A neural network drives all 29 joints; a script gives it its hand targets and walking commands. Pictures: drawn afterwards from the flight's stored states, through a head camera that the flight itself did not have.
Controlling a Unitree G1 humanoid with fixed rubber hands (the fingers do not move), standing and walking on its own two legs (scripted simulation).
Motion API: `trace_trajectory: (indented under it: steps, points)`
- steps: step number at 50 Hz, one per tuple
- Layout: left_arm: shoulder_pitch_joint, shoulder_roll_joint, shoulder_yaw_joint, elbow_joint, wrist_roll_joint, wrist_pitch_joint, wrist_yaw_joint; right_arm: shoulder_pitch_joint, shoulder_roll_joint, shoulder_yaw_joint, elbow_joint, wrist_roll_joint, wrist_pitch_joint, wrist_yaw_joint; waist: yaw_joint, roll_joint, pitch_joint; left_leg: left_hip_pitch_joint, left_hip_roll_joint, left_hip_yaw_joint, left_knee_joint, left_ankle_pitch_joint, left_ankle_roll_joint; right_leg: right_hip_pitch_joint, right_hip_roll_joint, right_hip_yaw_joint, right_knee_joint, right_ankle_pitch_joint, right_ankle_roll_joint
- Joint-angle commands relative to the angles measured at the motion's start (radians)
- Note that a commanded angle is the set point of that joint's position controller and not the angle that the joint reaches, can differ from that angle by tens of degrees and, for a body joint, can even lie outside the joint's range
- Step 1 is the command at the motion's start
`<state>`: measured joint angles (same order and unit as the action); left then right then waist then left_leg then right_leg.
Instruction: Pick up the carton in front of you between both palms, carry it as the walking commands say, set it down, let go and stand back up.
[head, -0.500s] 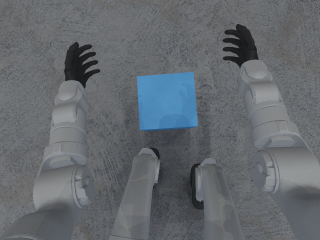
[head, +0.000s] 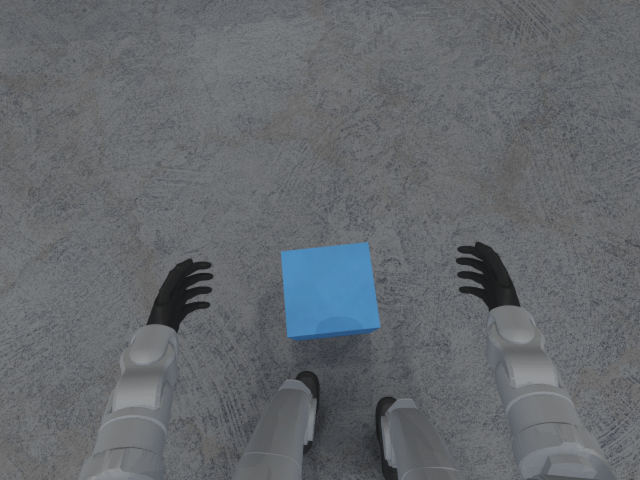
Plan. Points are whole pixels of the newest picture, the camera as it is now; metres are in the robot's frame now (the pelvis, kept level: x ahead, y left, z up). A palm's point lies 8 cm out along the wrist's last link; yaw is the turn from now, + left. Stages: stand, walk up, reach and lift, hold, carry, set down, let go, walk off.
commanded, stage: let go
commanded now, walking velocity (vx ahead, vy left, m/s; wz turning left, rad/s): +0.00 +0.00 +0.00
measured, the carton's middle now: (329, 295) +0.39 +0.04 -0.60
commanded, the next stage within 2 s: stand in 0.84 s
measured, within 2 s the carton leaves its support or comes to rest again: neither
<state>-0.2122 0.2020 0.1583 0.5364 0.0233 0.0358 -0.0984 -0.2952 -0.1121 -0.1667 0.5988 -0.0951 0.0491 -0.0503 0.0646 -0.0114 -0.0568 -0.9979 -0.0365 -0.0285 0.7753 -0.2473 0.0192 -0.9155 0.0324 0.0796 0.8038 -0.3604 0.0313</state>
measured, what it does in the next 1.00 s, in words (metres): stands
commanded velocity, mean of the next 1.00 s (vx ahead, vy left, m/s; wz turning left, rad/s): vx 0.00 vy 0.00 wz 0.00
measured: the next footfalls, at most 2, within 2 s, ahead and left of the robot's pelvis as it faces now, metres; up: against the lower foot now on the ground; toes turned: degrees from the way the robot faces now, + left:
none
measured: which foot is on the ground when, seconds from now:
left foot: down 0.00-1.00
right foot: down 0.00-1.00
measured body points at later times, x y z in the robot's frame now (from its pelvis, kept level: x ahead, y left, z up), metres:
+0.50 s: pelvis +0.03 -0.04 +0.05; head +0.05 -0.03 +0.50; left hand +0.20 +0.20 -0.03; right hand +0.20 -0.27 -0.02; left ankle +0.05 +0.10 -0.69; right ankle +0.00 -0.14 -0.69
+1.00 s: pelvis +0.03 -0.02 +0.04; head +0.04 +0.00 +0.49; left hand +0.19 +0.26 -0.04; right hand +0.18 -0.29 -0.04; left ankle +0.05 +0.10 -0.69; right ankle +0.00 -0.14 -0.69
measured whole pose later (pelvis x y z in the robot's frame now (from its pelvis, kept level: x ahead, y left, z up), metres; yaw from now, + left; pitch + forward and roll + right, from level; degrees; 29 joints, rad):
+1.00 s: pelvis +0.03 -0.02 +0.04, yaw +0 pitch -2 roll +0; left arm 0.21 0.30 0.06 0.55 0.04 0.08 0.01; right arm 0.19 -0.27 -0.04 0.67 -0.05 0.03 -0.01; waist 0.01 -0.03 0.04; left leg -0.24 -0.02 -0.03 0.54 -0.27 0.00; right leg -0.14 0.03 0.06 0.52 -0.34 0.00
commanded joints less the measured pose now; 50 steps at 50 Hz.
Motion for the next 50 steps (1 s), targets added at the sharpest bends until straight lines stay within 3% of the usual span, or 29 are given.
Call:
trace_trajectory:
  steps: [1, 2, 3, 6, 8, 13, 14, 16, 17, 18, 19, 20, 21, 22, 23, 27, 28, 30, 32, 34, 35, 36, 38, 40, 41, 42, 43, 45, 50]
  points:
    - [0.099, 0.05, -0.024, -0.112, -0.021, -0.039, 0.012, 0.055, -0.091, -0.011, -0.109, 0.007, -0.05, 0.019, -0.001, 0.059, -0.53, 0.836, 0.042, -0.064, -0.078, 0.537, -0.027, 0.04, 0.044, -0.091, -0.143, 0.153, -0.01]
    - [0.145, 0.049, -0.043, -0.119, -0.03, -0.047, 0.014, 0.095, -0.094, -0.002, -0.106, 0.005, -0.056, 0.023, 0.001, 0.041, -0.515, 0.867, 0.046, -0.067, -0.089, 0.575, -0.024, 0.07, 0.043, -0.089, -0.161, 0.178, -0.009]
    - [0.168, 0.068, -0.027, -0.121, -0.024, -0.053, 0.018, 0.129, -0.106, -0.006, -0.096, 0.006, -0.064, 0.026, 0.007, 0.06, -0.491, 0.879, 0.044, -0.063, -0.096, 0.583, -0.024, 0.087, 0.037, -0.076, -0.182, 0.174, -0.01]
    - [0.254, 0.053, -0.068, -0.174, -0.047, -0.063, 0.028, 0.235, -0.106, 0.018, -0.133, 0.028, -0.079, 0.04, -0.017, 0.043, -0.452, 0.943, 0.042, -0.057, -0.146, 0.592, -0.031, 0.217, 0.04, -0.078, -0.235, 0.226, -0.009]
    - [0.336, 0.062, -0.072, -0.195, -0.052, -0.064, 0.035, 0.315, -0.125, 0.026, -0.149, 0.035, -0.078, 0.045, -0.015, 0.048, -0.395, 0.955, 0.038, -0.049, -0.183, 0.605, -0.038, 0.316, 0.033, -0.064, -0.286, 0.267, -0.015]
    - [0.427, 0.079, -0.091, -0.208, -0.05, -0.045, 0.034, 0.411, -0.141, 0.071, -0.199, 0.055, -0.069, 0.063, -0.047, -0.018, -0.161, 0.936, 0.011, -0.001, -0.314, 0.381, -0.038, 0.532, 0.003, -0.056, -0.404, 0.299, -0.014]
    - [0.423, 0.093, -0.081, -0.229, -0.047, -0.039, 0.034, 0.415, -0.159, 0.062, -0.206, 0.058, -0.063, 0.068, -0.041, -0.016, -0.147, 0.931, 0.005, 0.004, -0.333, 0.365, -0.039, 0.572, -0.001, -0.052, -0.419, 0.318, -0.012]
    - [0.414, 0.102, -0.093, -0.218, -0.042, -0.027, 0.03, 0.453, -0.152, 0.084, -0.216, 0.065, -0.049, 0.079, -0.061, -0.041, -0.072, 0.958, 0.004, 0.013, -0.355, 0.322, -0.036, 0.603, -0.005, -0.05, -0.449, 0.319, -0.009]
    - [0.423, 0.093, -0.098, -0.215, -0.038, -0.017, 0.032, 0.468, -0.132, 0.104, -0.209, 0.08, -0.043, 0.083, -0.052, -0.028, -0.047, 0.949, -0.007, 0.024, -0.368, 0.294, -0.037, 0.625, -0.017, -0.044, -0.471, 0.312, -0.015]
    - [0.409, 0.099, -0.097, -0.209, -0.043, -0.008, 0.029, 0.46, -0.144, 0.105, -0.22, 0.08, -0.031, 0.088, -0.062, -0.059, -0.02, 0.952, -0.006, 0.026, -0.37, 0.257, -0.034, 0.636, -0.018, -0.042, -0.475, 0.298, -0.009]
    - [0.412, 0.108, -0.086, -0.213, -0.031, 0.001, 0.027, 0.472, -0.133, 0.112, -0.238, 0.082, -0.025, 0.09, -0.051, -0.064, 0.005, 0.961, -0.015, 0.032, -0.367, 0.223, -0.033, 0.636, -0.029, -0.04, -0.491, 0.256, -0.011]
    - [0.41, 0.12, -0.083, -0.204, -0.023, 0.012, 0.026, 0.469, -0.151, 0.104, -0.244, 0.087, -0.018, 0.094, -0.058, -0.047, 0.025, 0.99, -0.018, 0.037, -0.374, 0.215, -0.034, 0.623, -0.033, -0.044, -0.502, 0.234, -0.012]
    - [0.408, 0.101, -0.091, -0.192, -0.027, 0.023, 0.024, 0.474, -0.151, 0.112, -0.24, 0.086, -0.008, 0.097, -0.063, -0.065, 0.062, 0.994, -0.02, 0.04, -0.363, 0.208, -0.038, 0.608, -0.04, -0.033, -0.51, 0.237, -0.016]
    - [0.409, 0.109, -0.085, -0.202, -0.021, 0.035, 0.023, 0.457, -0.144, 0.114, -0.248, 0.089, 0.002, 0.102, -0.048, -0.05, 0.074, 1.007, -0.023, 0.041, -0.362, 0.189, -0.037, 0.603, -0.044, -0.034, -0.517, 0.193, -0.019]
    - [0.394, 0.123, -0.074, -0.198, -0.018, 0.046, 0.022, 0.461, -0.159, 0.101, -0.249, 0.083, 0.016, 0.104, -0.067, -0.068, 0.098, 1.03, -0.025, 0.046, -0.358, 0.174, -0.035, 0.585, -0.044, -0.036, -0.521, 0.183, -0.016]
    - [0.406, 0.109, -0.067, -0.204, 0.002, 0.086, 0.023, 0.451, -0.165, 0.105, -0.253, 0.078, 0.054, 0.115, -0.057, -0.027, 0.136, 1.051, -0.024, 0.046, -0.349, 0.143, -0.04, 0.585, -0.055, -0.033, -0.523, 0.131, -0.027]
    - [0.405, 0.1, -0.069, -0.21, 0.007, 0.09, 0.024, 0.447, -0.162, 0.11, -0.252, 0.08, 0.059, 0.117, -0.051, 0.001, 0.145, 1.041, -0.021, 0.043, -0.357, 0.15, -0.04, 0.595, -0.049, -0.038, -0.52, 0.135, -0.032]
    - [0.386, 0.105, -0.066, -0.211, 0.015, 0.098, 0.027, 0.445, -0.15, 0.102, -0.247, 0.075, 0.062, 0.118, -0.067, -0.011, 0.157, 1.073, -0.025, 0.047, -0.352, 0.164, -0.041, 0.576, -0.049, -0.039, -0.522, 0.162, -0.027]
    - [0.393, 0.114, -0.053, -0.221, 0.02, 0.102, 0.031, 0.441, -0.174, 0.084, -0.239, 0.066, 0.07, 0.119, -0.052, 0.004, 0.137, 1.072, -0.018, 0.037, -0.359, 0.171, -0.04, 0.612, -0.036, -0.047, -0.502, 0.157, -0.028]
    - [0.389, 0.106, -0.062, -0.215, 0.021, 0.109, 0.029, 0.449, -0.154, 0.097, -0.239, 0.069, 0.073, 0.12, -0.061, 0.004, 0.162, 1.088, -0.019, 0.044, -0.349, 0.15, -0.043, 0.595, -0.046, -0.044, -0.515, 0.132, -0.033]
    - [0.343, 0.123, -0.078, -0.258, 0.028, 0.16, 0.053, 0.501, -0.144, 0.088, -0.18, 0.084, 0.043, 0.098, -0.085, 0.009, 0.105, 1.048, -0.035, 0.044, -0.327, 0.151, -0.041, 0.664, -0.034, -0.045, -0.465, 0.254, -0.032]
    - [0.36, 0.134, -0.07, -0.261, 0.025, 0.168, 0.067, 0.499, -0.171, 0.085, -0.194, 0.074, 0.037, 0.088, -0.064, 0.002, 0.069, 1.024, -0.029, 0.037, -0.33, 0.141, -0.041, 0.712, -0.025, -0.05, -0.442, 0.266, -0.028]
    - [0.357, 0.114, -0.085, -0.267, 0.016, 0.175, 0.074, 0.49, -0.171, 0.093, -0.21, 0.075, 0.034, 0.081, -0.074, -0.028, 0.074, 0.988, -0.029, 0.039, -0.329, 0.14, -0.036, 0.725, -0.019, -0.054, -0.428, 0.304, -0.02]
    - [0.366, 0.122, -0.076, -0.248, 0.016, 0.179, 0.079, 0.483, -0.164, 0.105, -0.195, 0.076, 0.037, 0.08, -0.064, -0.015, 0.076, 0.965, -0.026, 0.031, -0.325, 0.153, -0.037, 0.731, -0.018, -0.057, -0.417, 0.322, -0.019]
    - [0.351, 0.109, -0.082, -0.256, 0.012, 0.18, 0.082, 0.474, -0.183, 0.098, -0.193, 0.065, 0.035, 0.079, -0.066, -0.032, 0.097, 0.957, -0.021, 0.028, -0.323, 0.151, -0.041, 0.726, -0.017, -0.059, -0.419, 0.309, -0.027]
    - [0.353, 0.111, -0.088, -0.249, 0.013, 0.181, 0.084, 0.454, -0.171, 0.108, -0.204, 0.075, 0.035, 0.08, -0.065, -0.011, 0.1, 0.951, -0.018, 0.027, -0.334, 0.136, -0.042, 0.728, -0.01, -0.064, -0.42, 0.265, -0.029]
    - [0.374, 0.21, -0.058, -0.129, 0.011, 0.103, 0.115, 0.475, -0.308, 0.081, -0.07, 0.044, 0.006, 0.044, -0.049, -0.093, 0.12, 0.808, 0.067, -0.013, -0.304, 0.165, -0.032, 0.674, -0.051, -0.024, -0.401, 0.187, -0.007]
    - [0.385, 0.209, -0.064, -0.092, 0.015, 0.048, 0.125, 0.468, -0.304, 0.079, -0.043, 0.037, -0.019, 0.03, -0.056, -0.069, 0.095, 0.822, 0.087, -0.037, -0.318, 0.107, -0.017, 0.683, -0.062, 0.003, -0.403, 0.083, -0.014]
    - [0.387, 0.209, -0.067, -0.031, 0.014, -0.004, 0.109, 0.43, -0.31, 0.085, 0.017, 0.047, -0.045, 0.032, -0.054, 0.052, 0.031, 0.788, 0.107, -0.064, -0.338, 0.087, -0.004, 0.713, -0.066, 0.018, -0.37, 0.125, -0.027]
